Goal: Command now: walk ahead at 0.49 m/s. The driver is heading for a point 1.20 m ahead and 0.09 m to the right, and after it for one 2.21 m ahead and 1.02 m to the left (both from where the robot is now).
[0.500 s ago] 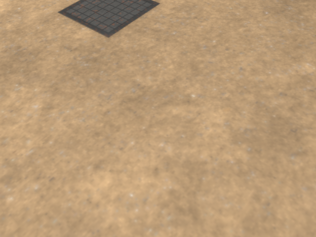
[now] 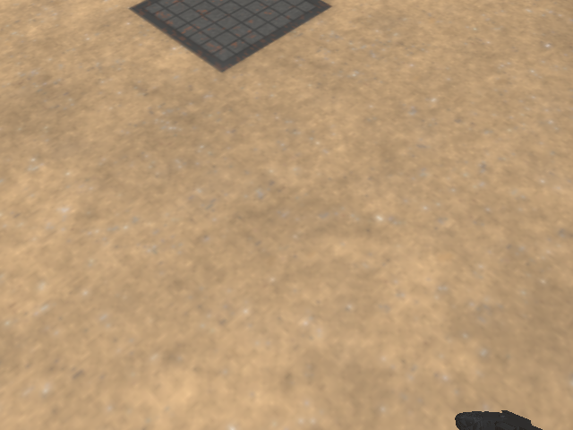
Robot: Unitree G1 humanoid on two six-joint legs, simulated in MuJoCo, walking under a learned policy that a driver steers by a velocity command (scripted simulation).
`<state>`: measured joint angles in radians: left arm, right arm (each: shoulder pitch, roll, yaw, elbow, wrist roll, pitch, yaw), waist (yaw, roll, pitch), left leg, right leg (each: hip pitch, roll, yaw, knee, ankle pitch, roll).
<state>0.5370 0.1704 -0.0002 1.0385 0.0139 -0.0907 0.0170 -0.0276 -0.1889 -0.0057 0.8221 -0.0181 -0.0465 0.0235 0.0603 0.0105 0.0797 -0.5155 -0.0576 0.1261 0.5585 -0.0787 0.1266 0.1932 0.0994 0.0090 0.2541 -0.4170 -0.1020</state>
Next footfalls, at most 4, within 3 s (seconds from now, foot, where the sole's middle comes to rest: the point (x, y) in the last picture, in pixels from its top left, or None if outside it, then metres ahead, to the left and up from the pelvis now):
0.02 left None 0.18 0.05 -0.76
0.54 right None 0.44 -0.09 -0.76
0.90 left None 0.36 0.10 -0.76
2.02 left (307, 288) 0.79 0.04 -0.76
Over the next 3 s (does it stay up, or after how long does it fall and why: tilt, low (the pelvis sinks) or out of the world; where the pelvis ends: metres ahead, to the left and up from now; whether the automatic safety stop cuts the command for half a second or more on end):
stays up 1.16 -0.04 0.02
